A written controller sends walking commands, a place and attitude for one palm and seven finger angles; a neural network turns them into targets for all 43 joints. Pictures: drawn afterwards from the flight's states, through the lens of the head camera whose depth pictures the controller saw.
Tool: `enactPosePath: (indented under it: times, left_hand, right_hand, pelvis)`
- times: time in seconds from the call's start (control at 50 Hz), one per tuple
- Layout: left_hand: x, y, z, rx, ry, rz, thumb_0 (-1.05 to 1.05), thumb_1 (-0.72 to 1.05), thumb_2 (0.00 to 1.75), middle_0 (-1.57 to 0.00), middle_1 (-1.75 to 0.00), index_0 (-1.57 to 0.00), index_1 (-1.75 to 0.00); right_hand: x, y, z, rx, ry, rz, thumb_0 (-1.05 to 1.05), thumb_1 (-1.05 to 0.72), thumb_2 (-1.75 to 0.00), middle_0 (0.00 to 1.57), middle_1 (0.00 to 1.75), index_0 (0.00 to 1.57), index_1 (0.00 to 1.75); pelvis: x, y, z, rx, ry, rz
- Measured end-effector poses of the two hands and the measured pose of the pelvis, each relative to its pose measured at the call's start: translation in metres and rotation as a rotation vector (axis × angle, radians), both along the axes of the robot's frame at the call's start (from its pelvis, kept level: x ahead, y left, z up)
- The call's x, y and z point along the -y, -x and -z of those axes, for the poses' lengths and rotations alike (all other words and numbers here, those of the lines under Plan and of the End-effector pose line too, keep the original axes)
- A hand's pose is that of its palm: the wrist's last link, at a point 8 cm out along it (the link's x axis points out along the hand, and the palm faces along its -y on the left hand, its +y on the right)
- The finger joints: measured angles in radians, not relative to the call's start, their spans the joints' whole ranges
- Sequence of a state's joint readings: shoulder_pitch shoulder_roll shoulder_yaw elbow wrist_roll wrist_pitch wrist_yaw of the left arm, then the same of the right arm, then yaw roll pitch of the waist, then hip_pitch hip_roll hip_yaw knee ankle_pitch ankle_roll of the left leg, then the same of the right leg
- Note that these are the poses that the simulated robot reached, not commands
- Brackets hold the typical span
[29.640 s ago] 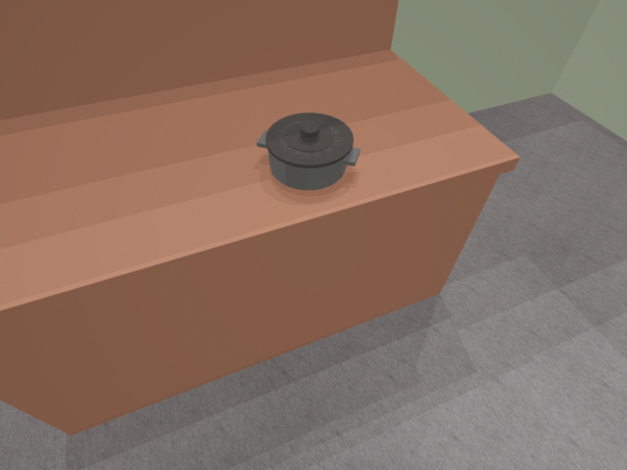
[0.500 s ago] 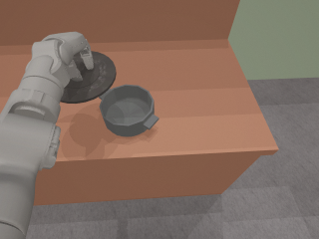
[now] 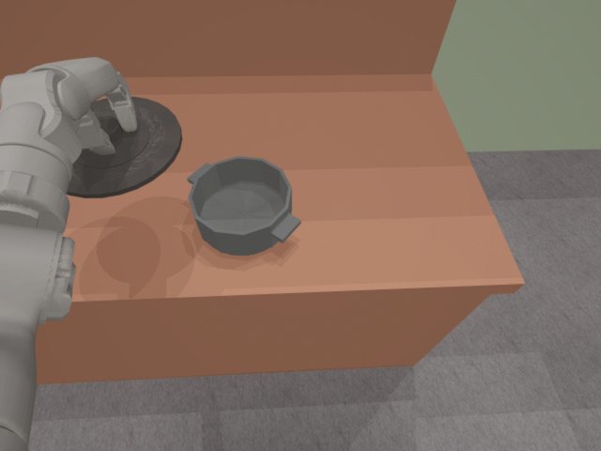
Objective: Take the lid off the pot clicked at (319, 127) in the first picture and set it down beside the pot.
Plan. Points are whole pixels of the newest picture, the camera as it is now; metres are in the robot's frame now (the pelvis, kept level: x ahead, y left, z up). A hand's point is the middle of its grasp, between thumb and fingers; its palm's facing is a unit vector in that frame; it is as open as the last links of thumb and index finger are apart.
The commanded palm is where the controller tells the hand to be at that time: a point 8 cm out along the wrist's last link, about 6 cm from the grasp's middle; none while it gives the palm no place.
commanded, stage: move the lid sideways beside the pot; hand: left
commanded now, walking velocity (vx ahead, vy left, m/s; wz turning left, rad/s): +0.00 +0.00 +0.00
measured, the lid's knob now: (105, 130) +0.53 +0.23 +0.13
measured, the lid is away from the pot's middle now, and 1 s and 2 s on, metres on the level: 0.17 0.23 0.23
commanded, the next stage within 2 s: lower the lid onto the table in 0.62 s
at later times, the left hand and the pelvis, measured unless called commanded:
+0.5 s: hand (40, 137) +0.49 +0.28 +0.16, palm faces -0.38 -0.10 -0.92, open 6.6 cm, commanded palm +0.51 +0.29 +0.22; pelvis +0.00 +0.01 +0.00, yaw +0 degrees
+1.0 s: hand (46, 145) +0.49 +0.29 +0.14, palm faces -0.41 -0.09 -0.91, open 6.6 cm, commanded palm +0.53 +0.29 +0.20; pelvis +0.00 +0.02 -0.01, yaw +0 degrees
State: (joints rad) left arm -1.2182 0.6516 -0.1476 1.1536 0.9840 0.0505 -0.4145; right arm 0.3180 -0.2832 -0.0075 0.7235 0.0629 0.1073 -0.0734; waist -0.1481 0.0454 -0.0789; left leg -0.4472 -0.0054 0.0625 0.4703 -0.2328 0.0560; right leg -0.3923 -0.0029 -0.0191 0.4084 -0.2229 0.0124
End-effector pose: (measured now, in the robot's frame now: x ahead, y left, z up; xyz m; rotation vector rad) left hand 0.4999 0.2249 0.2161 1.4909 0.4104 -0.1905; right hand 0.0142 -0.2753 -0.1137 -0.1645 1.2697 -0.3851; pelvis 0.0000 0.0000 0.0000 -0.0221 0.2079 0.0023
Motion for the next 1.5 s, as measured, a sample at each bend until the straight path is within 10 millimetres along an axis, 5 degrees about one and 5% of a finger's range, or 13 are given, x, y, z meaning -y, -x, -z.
enactPosePath:
  times: [0.64, 1.12, 1.5]
  left_hand:
    - [-0.078, 0.017, 0.005, -0.046, -0.023, -0.044, 0.03, 0.42, 0.42, -0.70, -0.96, -0.74, -0.97]
    - [-0.071, -0.002, 0.028, -0.047, 0.007, -0.001, 0.03, 0.42, 0.42, -0.69, -0.96, -0.74, -0.97]
    - [-0.068, -0.003, 0.049, -0.063, 0.017, 0.015, 0.03, 0.42, 0.42, -0.69, -0.96, -0.74, -0.98]
  right_hand:
    - [-0.009, 0.018, -0.004, -0.092, 0.034, 0.010, 0.01, -0.91, -0.90, 0.20, 0.29, 0.21, 0.30]
    - [-0.026, 0.038, -0.004, -0.129, 0.037, 0.040, 0.01, -0.90, -0.90, 0.20, 0.29, 0.21, 0.30]
    - [-0.017, 0.051, -0.005, -0.183, 0.053, 0.065, 0.01, -0.90, -0.90, 0.20, 0.30, 0.21, 0.30]
  pelvis:
    - [-0.012, 0.004, 0.003, -0.011, 0.019, -0.008]
    - [-0.022, 0.002, 0.006, -0.046, 0.026, 0.005]
    - [-0.017, 0.001, 0.009, -0.068, 0.029, 0.009]
